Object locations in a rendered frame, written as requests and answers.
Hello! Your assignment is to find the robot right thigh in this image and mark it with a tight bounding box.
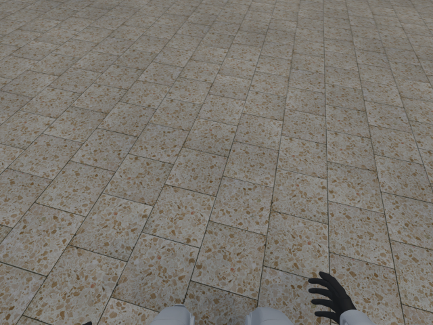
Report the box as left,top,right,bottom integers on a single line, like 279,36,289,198
245,307,294,325

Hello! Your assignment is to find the robot thigh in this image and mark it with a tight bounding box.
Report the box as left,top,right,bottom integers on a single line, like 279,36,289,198
150,306,195,325
245,307,294,325

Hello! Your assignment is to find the right robot forearm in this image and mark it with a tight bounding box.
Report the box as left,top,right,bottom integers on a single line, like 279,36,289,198
340,309,376,325

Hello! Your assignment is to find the robot left thigh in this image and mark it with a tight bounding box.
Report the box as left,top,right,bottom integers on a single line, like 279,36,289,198
150,306,195,325

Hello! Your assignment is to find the right robot hand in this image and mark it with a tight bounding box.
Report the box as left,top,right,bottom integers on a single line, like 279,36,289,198
308,272,357,325

